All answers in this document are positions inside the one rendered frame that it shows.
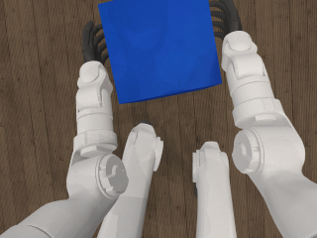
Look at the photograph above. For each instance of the right robot hand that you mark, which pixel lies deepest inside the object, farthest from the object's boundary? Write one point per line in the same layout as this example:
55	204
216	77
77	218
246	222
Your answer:
231	20

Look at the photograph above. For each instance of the robot left forearm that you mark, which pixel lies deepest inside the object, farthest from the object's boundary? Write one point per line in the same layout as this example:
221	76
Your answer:
94	114

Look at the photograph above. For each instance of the robot left foot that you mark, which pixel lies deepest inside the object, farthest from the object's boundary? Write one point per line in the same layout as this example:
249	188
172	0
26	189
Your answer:
145	122

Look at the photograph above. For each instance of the carton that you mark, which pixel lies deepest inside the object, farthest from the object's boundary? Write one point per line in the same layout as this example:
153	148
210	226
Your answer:
159	48

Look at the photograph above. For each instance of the robot right upper arm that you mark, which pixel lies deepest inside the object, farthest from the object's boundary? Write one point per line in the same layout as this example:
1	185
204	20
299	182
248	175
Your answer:
273	157

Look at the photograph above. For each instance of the robot right forearm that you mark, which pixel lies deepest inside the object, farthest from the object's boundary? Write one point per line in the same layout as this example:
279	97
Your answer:
249	85

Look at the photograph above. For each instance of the left robot hand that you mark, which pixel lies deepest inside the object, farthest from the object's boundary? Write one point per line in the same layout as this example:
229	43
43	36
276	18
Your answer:
90	49

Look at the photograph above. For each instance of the left robot thigh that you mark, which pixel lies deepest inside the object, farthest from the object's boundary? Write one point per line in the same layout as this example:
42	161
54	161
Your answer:
126	218

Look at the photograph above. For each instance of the robot left upper arm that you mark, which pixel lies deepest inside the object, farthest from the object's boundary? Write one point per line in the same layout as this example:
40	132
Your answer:
93	186

